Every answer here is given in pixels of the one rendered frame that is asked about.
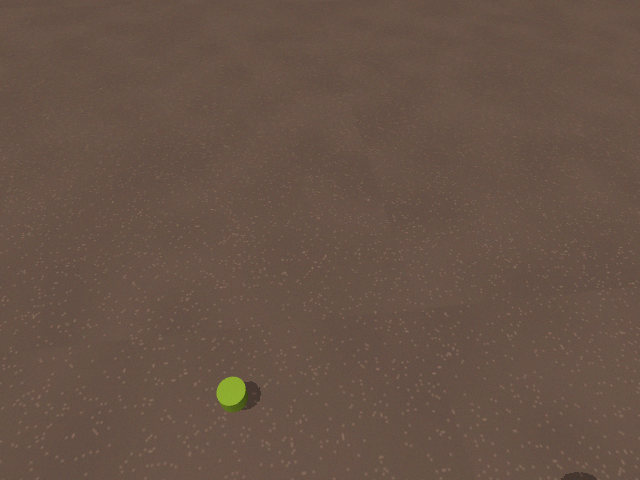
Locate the tin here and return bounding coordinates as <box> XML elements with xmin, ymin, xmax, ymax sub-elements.
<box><xmin>216</xmin><ymin>377</ymin><xmax>248</xmax><ymax>413</ymax></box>

